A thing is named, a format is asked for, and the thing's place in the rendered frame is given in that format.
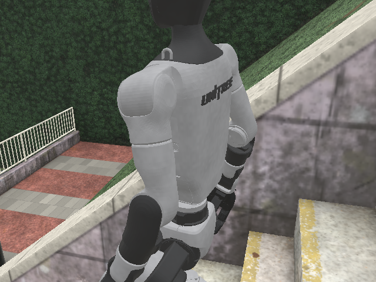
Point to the stairs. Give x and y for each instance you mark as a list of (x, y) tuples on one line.
[(332, 243)]

